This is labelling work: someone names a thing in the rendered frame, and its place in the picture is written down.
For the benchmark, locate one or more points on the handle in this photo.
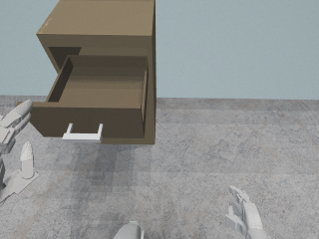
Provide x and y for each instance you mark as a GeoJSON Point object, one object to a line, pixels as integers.
{"type": "Point", "coordinates": [83, 137]}

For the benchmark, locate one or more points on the drawer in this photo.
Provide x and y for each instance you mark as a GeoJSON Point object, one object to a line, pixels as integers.
{"type": "Point", "coordinates": [94, 89]}

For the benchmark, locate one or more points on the robot right hand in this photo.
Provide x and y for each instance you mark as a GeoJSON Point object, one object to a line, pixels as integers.
{"type": "Point", "coordinates": [242, 218]}

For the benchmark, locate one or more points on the left robot thigh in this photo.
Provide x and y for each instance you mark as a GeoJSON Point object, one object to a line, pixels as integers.
{"type": "Point", "coordinates": [130, 231]}

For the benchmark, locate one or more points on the left robot shin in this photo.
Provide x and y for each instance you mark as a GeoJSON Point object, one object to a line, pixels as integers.
{"type": "Point", "coordinates": [134, 222]}

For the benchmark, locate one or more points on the robot left hand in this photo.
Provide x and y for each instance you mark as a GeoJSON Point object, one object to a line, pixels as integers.
{"type": "Point", "coordinates": [10, 126]}

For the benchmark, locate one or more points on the right robot forearm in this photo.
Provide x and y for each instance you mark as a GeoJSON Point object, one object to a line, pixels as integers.
{"type": "Point", "coordinates": [256, 233]}

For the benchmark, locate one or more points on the cabinet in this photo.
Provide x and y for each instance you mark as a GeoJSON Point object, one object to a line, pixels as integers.
{"type": "Point", "coordinates": [106, 28]}

